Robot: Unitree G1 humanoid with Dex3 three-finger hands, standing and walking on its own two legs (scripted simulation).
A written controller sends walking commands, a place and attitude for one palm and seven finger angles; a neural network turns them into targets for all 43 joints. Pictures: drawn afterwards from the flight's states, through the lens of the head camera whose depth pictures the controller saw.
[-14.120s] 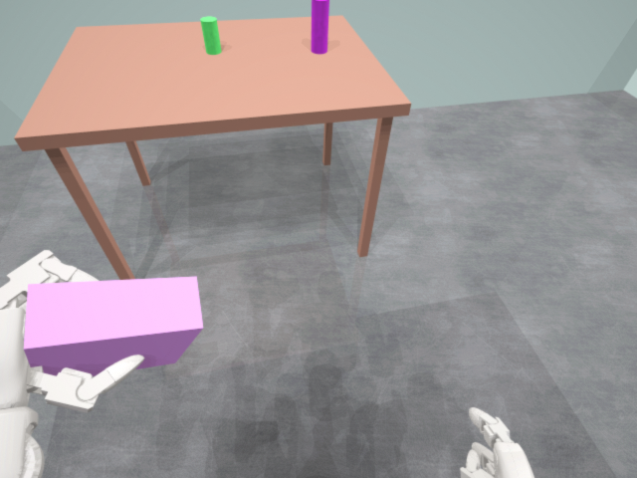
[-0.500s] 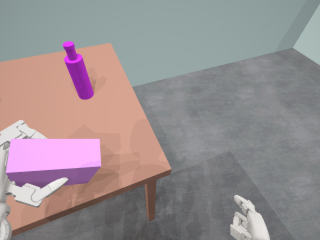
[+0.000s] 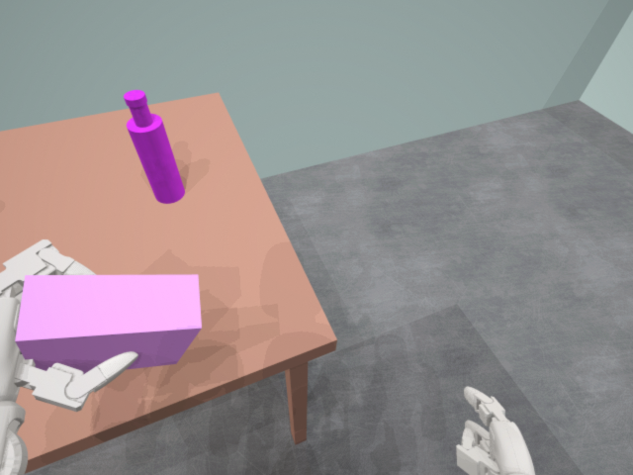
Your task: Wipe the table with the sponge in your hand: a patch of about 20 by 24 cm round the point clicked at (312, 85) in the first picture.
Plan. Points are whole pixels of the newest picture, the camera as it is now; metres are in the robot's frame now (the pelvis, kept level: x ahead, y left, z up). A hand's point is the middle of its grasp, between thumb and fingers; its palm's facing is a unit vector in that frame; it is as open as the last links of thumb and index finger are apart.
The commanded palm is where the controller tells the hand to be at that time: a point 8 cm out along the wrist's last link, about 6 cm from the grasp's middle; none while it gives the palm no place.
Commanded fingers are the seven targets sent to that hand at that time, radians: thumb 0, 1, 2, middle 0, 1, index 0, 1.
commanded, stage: come to a stop and stand still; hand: left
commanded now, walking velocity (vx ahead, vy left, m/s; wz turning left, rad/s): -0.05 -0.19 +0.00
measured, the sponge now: (141, 326) +0.23 +0.19 +0.13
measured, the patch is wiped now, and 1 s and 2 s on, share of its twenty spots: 0.00 0.00 0.00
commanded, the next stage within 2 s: look again from close up in 1.58 s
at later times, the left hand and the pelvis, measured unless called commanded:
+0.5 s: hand (57, 310) +0.24 +0.28 +0.13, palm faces +0.33 -0.84 -0.42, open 9.5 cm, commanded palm +0.17 +0.30 +0.18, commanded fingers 0.00 0.10 1.30 -1.20 -1.60 -1.20 -1.60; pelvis +0.02 +0.02 +0.00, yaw +1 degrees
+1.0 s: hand (4, 300) +0.24 +0.32 +0.15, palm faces +0.34 -0.85 -0.39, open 9.5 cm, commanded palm +0.18 +0.35 +0.18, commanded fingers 0.00 0.10 1.30 -1.20 -1.60 -1.20 -1.60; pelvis +0.02 +0.07 +0.00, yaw +0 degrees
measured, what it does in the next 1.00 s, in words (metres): shifts its weight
